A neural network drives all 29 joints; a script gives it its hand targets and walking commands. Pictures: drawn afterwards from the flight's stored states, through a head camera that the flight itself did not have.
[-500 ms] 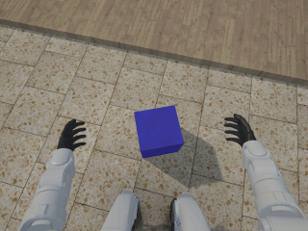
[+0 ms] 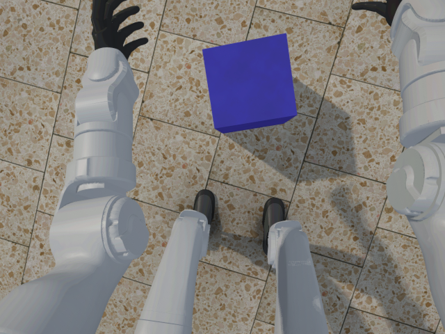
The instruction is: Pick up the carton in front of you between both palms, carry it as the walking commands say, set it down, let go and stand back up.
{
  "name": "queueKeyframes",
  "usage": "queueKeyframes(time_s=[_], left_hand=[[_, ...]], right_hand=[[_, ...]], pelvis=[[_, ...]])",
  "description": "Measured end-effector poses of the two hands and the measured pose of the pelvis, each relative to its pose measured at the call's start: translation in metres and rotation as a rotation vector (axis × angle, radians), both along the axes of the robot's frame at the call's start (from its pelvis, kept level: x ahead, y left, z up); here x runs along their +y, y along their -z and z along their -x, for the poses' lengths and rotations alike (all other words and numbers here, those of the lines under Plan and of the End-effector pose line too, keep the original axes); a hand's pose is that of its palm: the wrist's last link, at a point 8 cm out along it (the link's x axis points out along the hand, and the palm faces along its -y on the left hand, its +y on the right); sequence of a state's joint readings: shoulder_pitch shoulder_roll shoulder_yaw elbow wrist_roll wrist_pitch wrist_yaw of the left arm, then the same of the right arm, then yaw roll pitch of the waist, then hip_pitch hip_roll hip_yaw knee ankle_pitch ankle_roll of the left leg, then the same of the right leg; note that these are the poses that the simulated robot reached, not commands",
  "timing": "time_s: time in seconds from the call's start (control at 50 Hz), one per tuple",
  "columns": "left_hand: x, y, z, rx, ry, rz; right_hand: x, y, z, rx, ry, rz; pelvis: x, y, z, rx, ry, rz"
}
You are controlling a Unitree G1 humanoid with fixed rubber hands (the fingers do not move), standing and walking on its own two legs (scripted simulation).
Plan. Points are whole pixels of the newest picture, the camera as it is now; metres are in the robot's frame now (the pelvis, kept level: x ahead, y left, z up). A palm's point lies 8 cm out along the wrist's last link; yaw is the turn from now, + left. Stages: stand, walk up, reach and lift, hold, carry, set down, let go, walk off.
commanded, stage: reach and lift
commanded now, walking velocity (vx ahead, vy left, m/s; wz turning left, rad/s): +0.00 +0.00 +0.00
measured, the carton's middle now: (248, 92) +0.55 +0.02 -0.53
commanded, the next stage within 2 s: none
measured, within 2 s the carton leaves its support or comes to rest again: leaves its support in 1.82 s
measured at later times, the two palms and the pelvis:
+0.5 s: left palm (159, 86) +0.50 +0.21 -0.31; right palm (334, 60) +0.58 -0.15 -0.32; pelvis +0.02 +0.00 -0.13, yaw +4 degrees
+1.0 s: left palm (181, 99) +0.50 +0.20 -0.47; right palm (315, 80) +0.58 -0.15 -0.47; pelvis -0.03 +0.00 -0.28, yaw +5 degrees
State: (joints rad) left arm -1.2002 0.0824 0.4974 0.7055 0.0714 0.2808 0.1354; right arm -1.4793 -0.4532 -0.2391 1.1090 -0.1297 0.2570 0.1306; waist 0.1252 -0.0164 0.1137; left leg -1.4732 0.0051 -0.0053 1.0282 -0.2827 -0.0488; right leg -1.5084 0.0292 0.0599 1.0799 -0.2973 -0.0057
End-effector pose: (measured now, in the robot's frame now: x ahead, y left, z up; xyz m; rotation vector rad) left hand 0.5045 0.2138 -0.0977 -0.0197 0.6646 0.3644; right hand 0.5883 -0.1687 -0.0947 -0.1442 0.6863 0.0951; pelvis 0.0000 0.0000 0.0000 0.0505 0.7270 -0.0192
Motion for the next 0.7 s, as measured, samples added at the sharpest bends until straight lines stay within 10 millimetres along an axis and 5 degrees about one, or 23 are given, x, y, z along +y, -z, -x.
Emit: queueKeyframes(time_s=[0.12,0.26,0.54,0.7], left_hand=[[-0.004,0.025,-0.013,-0.006,-0.004,-0.002],[-0.006,0.072,-0.005,0.033,-0.012,0.004],[0.001,0.228,0.005,0.044,0.002,-0.001],[0.001,0.283,0.005,0.035,0.012,0.012]], right_hand=[[0.006,0.028,-0.015,-0.006,-0.009,-0.002],[0.016,0.077,-0.008,0.025,0.003,-0.010],[0.013,0.241,0.008,0.002,0.044,0.022],[0.012,0.292,0.007,-0.012,0.032,0.026]], pelvis=[[-0.003,0.000,-0.020,0.079,-0.003,-0.007],[-0.004,0.020,-0.034,0.176,-0.015,-0.017],[-0.001,0.155,-0.009,0.211,-0.039,-0.029],[-0.003,0.225,0.022,0.088,-0.050,-0.030]])
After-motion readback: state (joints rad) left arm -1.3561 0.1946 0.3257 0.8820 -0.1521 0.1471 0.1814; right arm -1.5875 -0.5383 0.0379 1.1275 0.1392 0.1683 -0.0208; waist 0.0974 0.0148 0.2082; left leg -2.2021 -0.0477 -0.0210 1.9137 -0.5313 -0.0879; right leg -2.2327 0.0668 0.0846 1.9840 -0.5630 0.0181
